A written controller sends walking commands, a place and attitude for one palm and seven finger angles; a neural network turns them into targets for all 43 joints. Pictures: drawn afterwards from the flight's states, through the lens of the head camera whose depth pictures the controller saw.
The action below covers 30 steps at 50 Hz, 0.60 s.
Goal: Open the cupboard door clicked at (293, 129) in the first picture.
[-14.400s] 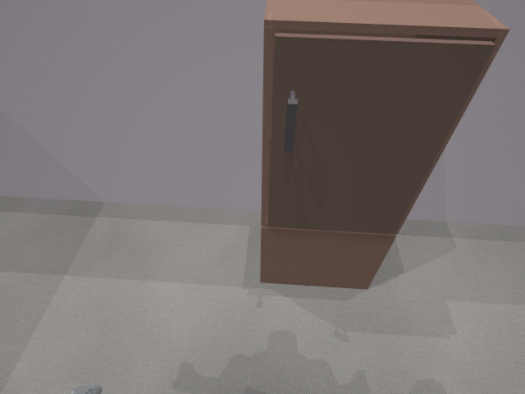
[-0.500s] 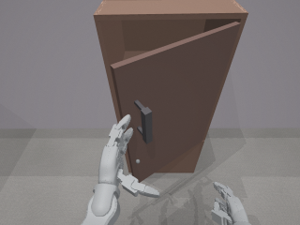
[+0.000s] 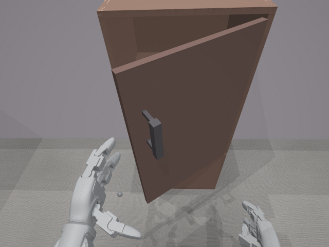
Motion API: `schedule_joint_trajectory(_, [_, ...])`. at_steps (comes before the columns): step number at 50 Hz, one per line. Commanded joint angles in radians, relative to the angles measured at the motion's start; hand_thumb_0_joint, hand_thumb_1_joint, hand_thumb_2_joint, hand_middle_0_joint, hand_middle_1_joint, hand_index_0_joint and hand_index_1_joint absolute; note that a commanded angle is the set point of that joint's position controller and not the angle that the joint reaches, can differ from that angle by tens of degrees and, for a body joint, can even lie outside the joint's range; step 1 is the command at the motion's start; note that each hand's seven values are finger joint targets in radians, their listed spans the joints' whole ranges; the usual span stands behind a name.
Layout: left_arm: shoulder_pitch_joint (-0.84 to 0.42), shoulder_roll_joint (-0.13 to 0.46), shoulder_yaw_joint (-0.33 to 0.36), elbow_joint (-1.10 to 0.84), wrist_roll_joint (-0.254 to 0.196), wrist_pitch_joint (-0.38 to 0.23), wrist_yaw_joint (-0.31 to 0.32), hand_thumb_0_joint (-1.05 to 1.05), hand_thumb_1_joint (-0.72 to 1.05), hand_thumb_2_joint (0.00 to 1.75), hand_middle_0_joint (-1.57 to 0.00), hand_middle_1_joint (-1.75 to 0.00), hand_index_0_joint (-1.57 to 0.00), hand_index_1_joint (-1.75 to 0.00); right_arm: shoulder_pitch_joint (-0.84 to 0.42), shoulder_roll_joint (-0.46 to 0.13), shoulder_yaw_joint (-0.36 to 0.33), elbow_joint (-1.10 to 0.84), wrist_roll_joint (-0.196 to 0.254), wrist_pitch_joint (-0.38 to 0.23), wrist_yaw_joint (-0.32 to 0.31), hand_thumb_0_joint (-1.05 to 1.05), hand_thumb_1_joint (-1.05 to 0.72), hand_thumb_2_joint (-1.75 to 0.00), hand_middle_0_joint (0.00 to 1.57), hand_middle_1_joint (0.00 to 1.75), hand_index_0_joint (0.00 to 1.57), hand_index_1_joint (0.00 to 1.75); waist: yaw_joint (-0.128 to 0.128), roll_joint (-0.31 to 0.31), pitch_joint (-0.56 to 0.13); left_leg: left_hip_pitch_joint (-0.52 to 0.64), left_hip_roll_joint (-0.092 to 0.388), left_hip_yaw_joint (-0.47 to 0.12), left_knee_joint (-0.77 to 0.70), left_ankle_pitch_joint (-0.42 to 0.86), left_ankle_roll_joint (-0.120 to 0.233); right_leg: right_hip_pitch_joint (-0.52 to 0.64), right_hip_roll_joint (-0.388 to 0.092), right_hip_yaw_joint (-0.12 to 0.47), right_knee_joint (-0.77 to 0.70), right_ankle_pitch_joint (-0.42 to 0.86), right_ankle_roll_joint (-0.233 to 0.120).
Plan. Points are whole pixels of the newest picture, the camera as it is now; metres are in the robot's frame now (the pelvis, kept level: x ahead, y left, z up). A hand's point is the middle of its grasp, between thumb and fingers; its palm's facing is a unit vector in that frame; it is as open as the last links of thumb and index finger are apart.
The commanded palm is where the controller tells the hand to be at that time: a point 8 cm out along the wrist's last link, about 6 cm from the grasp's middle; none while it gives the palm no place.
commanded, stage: draw the hand back to the body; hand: left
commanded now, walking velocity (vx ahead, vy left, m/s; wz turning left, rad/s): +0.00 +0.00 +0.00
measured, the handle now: (152, 135) +0.35 +0.05 +0.12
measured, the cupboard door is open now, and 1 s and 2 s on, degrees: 35 35 35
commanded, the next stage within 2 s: step back with the hand held close in 1.60 s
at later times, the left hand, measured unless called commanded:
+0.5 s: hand (83, 198) +0.18 +0.15 +0.14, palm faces +0.00 -1.00 -0.05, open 16.2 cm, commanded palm +0.15 +0.22 +0.15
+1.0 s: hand (25, 176) +0.20 +0.25 +0.18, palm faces +0.28 -0.89 -0.35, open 11.7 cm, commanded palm +0.16 +0.30 +0.20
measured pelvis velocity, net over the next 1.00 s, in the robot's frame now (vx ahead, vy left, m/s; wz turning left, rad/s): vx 0.00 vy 0.04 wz -0.04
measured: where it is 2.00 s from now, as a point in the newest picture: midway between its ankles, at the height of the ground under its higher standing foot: outside the picture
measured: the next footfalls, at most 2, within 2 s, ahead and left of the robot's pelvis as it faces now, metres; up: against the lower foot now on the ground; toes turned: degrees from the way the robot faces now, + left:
none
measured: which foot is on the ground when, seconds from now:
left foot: down 0.00-1.00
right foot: down 0.00-1.00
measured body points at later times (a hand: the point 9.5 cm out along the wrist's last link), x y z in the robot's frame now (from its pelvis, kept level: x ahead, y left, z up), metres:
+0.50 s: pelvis -0.01 +0.01 +0.01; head -0.03 -0.01 +0.46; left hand +0.17 +0.21 +0.15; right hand +0.18 -0.21 -0.05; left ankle +0.04 +0.15 -0.70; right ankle -0.05 -0.10 -0.70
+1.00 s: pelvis +0.00 +0.04 +0.04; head -0.01 +0.03 +0.49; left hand +0.18 +0.30 +0.20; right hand +0.18 -0.18 -0.03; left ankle +0.04 +0.15 -0.70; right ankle -0.05 -0.10 -0.70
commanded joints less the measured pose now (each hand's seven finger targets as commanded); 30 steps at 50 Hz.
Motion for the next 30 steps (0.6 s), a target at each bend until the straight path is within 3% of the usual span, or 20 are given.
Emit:
schedule_joint_trajectory(1, [-0.087,0.025,0.013,-0.246,-0.005,-0.077,-0.023,0.0,-0.5,0.3,-0.15,-0.3,-0.15,-0.3,-0.092,-0.084,-0.036,-0.176,0.004,-0.08,-0.006,0.0,-0.9,-0.9,0.2,0.3,0.2,0.3,-0.011,-0.086,-0.114,0.163,-0.046,0.051,-0.058,0.206,0.074,-0.067,-0.004,0.016,-0.17,0.449,0.037])
schedule_joint_trajectory(3, [-0.047,0.071,0.066,-0.274,-0.011,-0.073,-0.018,0.0,-0.5,0.3,-0.15,-0.3,-0.15,-0.3,-0.087,-0.084,-0.038,-0.181,0.006,-0.086,-0.008,0.0,-0.9,-0.9,0.2,0.3,0.2,0.3,0.007,-0.07,-0.133,0.165,-0.045,0.054,-0.061,0.215,0.074,-0.052,-0.004,0.016,-0.168,0.462,0.036])
schedule_joint_trajectory(5, [-0.025,0.115,0.124,-0.27,-0.015,-0.062,-0.016,0.0,-0.5,0.3,-0.15,-0.3,-0.15,-0.3,-0.088,-0.084,-0.038,-0.173,0.007,-0.084,-0.011,0.0,-0.9,-0.9,0.2,0.3,0.2,0.3,0.019,-0.096,-0.128,0.155,-0.045,0.057,-0.063,0.217,0.074,-0.028,-0.006,0.022,-0.178,0.468,0.036])
schedule_joint_trajectory(6, [-0.025,0.095,0.111,-0.282,-0.022,-0.058,-0.021,0.0,-0.5,0.3,-0.15,-0.3,-0.15,-0.3,-0.094,-0.081,-0.035,-0.179,0.011,-0.085,-0.01,0.0,-0.9,-0.9,0.2,0.3,0.2,0.3,0.013,-0.098,-0.113,0.155,-0.045,0.059,-0.068,0.212,0.074,-0.035,-0.004,0.018,-0.181,0.464,0.038])
schedule_joint_trajectory(9, [-0.026,0.115,0.158,-0.293,-0.053,-0.044,-0.039,0.0,-0.5,0.3,-0.15,-0.3,-0.15,-0.3,-0.099,-0.083,-0.034,-0.171,0.017,-0.093,-0.019,0.0,-0.9,-0.9,0.2,0.3,0.2,0.3,0.015,-0.104,-0.099,0.157,-0.046,0.06,-0.071,0.201,0.072,-0.029,-0.005,0.026,-0.203,0.462,0.044])
schedule_joint_trajectory(12, [-0.023,0.105,0.141,-0.329,-0.069,-0.032,-0.063,0.0,-0.5,0.3,-0.15,-0.3,-0.15,-0.3,-0.103,-0.086,-0.031,-0.172,0.024,-0.108,-0.022,0.0,-0.9,-0.9,0.2,0.3,0.2,0.3,0.014,-0.045,-0.093,0.187,-0.044,0.06,-0.086,0.206,0.074,-0.045,0.003,0.009,-0.207,0.432,0.037])
schedule_joint_trajectory(14, [-0.038,0.123,0.163,-0.322,-0.083,-0.019,-0.078,0.0,-0.5,0.3,-0.15,-0.3,-0.15,-0.3,-0.102,-0.091,-0.031,-0.161,0.024,-0.118,-0.029,0.0,-0.9,-0.9,0.2,0.3,0.2,0.3,0.006,-0.071,-0.066,0.185,-0.043,0.055,-0.09,0.186,0.074,-0.054,0.004,0.012,-0.228,0.401,0.04])
schedule_joint_trajectory(15, [-0.025,0.137,0.178,-0.303,-0.087,-0.012,-0.083,0.0,-0.5,0.3,-0.15,-0.3,-0.15,-0.3,-0.108,-0.093,-0.032,-0.157,0.025,-0.122,-0.032,0.0,-0.9,-0.9,0.2,0.3,0.2,0.3,0.012,-0.097,-0.056,0.181,-0.042,0.051,-0.093,0.184,0.076,-0.048,0.004,0.013,-0.236,0.387,0.039])
schedule_joint_trajectory(16, [-0.032,0.135,0.175,-0.325,-0.09,-0.009,-0.093,0.0,-0.5,0.3,-0.15,-0.3,-0.15,-0.3,-0.11,-0.094,-0.03,-0.158,0.027,-0.127,-0.033,0.0,-0.9,-0.9,0.2,0.3,0.2,0.3,0.013,-0.063,-0.066,0.189,-0.044,0.054,-0.097,0.183,0.075,-0.048,0.001,0.015,-0.238,0.382,0.039])
schedule_joint_trajectory(21, [-0.04,0.164,0.222,-0.349,-0.11,0.015,-0.112,0.0,-0.5,0.3,-0.15,-0.3,-0.15,-0.3,-0.119,-0.093,-0.025,-0.151,0.032,-0.147,-0.042,0.0,-0.9,-0.9,0.2,0.3,0.2,0.3,0.025,-0.045,-0.066,0.217,-0.044,0.049,-0.122,0.182,0.074,-0.044,0.008,-0.004,-0.246,0.354,0.032])
schedule_joint_trajectory(25, [-0.038,0.204,0.282,-0.347,-0.132,0.037,-0.126,0.0,-0.36,0.36,-0.16,-0.3,-0.16,-0.3,-0.132,-0.098,-0.024,-0.138,0.035,-0.156,-0.048,0.0,-0.9,-0.9,0.2,0.3,0.2,0.3,0.04,-0.07,-0.06,0.22,-0.042,0.042,-0.144,0.161,0.072,-0.028,0.012,-0.011,-0.263,0.314,0.03])
schedule_joint_trajectory(26, [-0.042,0.196,0.28,-0.355,-0.138,0.044,-0.133,0.0,-0.32,0.37,-0.16,-0.3,-0.16,-0.3,-0.136,-0.096,-0.021,-0.141,0.038,-0.159,-0.049,0.0,-0.9,-0.9,0.2,0.3,0.2,0.3,0.036,-0.053,-0.051,0.227,-0.043,0.044,-0.146,0.165,0.072,-0.033,0.011,-0.013,-0.266,0.322,0.03])
schedule_joint_trajectory(27, [-0.1,0.331,0.286,-0.448,0.001,0.015,-0.03,0.0,-0.29,0.39,-0.16,-0.3,-0.16,-0.3,-0.151,-0.085,-0.016,-0.141,0.023,-0.144,-0.078,0.0,-0.9,-0.9,0.2,0.3,0.2,0.3,0.054,-0.053,0.0,0.252,-0.039,0.072,-0.177,0.147,0.07,-0.048,-0.006,0.046,-0.364,0.295,0.022])
schedule_joint_trajectory(29, [-0.029,0.241,0.257,-0.35,0.029,0.027,0.037,0.0,-0.22,0.42,-0.16,-0.3,-0.16,-0.3,-0.144,-0.071,-0.007,-0.116,0.009,-0.126,-0.091,0.0,-0.9,-0.9,0.2,0.3,0.2,0.3,0.034,-0.08,0.065,0.289,-0.036,0.074,-0.195,0.124,0.07,-0.056,-0.012,0.034,-0.414,0.227,0.023])
schedule_joint_trajectory(30, [-0.048,0.252,0.261,-0.344,0.043,0.025,0.055,0.0,-0.18,0.43,-0.16,-0.3,-0.16,-0.3,-0.154,-0.079,-0.01,-0.108,0.009,-0.121,-0.094,0.0,-0.9,-0.9,0.2,0.3,0.2,0.3,0.035,-0.083,0.065,0.309,-0.033,0.073,-0.208,0.123,0.07,-0.047,-0.01,0.033,-0.433,0.209,0.023])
